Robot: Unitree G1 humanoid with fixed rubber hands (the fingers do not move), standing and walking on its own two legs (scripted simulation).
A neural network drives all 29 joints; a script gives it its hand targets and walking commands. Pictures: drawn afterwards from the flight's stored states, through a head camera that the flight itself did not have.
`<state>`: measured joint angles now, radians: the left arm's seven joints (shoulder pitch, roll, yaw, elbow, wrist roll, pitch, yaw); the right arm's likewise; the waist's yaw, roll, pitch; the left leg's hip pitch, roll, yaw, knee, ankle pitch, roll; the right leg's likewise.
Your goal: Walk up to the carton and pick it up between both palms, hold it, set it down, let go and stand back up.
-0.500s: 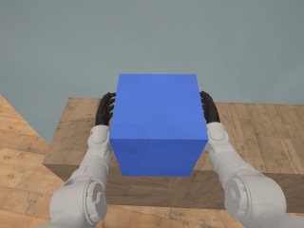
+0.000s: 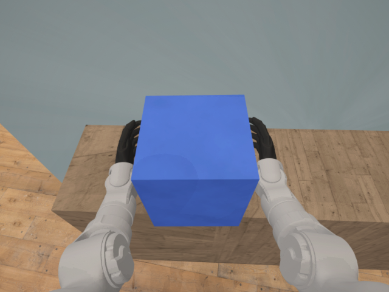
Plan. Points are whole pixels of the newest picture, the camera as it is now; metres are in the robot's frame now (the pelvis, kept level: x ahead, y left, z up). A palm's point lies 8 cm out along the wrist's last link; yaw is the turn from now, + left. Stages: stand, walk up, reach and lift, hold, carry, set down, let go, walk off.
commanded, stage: reach and lift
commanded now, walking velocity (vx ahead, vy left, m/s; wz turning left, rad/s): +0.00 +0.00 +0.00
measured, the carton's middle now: (195, 165) +0.40 +0.02 +0.00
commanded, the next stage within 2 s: none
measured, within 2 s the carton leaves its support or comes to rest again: leaves its support in 0.58 s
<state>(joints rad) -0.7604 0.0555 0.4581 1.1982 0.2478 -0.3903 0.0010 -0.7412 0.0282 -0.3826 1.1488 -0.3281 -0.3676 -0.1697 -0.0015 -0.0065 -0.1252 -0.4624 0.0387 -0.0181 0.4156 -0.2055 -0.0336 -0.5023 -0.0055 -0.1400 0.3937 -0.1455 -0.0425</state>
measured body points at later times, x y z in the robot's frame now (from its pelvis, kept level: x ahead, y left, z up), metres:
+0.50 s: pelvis +0.00 +0.00 +0.00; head +0.07 +0.01 +0.45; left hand +0.41 +0.17 +0.03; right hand +0.41 -0.14 +0.04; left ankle -0.02 +0.14 -0.74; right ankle +0.02 -0.09 -0.74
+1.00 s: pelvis -0.02 +0.00 +0.00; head +0.03 +0.01 +0.45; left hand +0.39 +0.16 +0.05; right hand +0.39 -0.14 +0.05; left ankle -0.02 +0.14 -0.74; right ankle +0.02 -0.09 -0.74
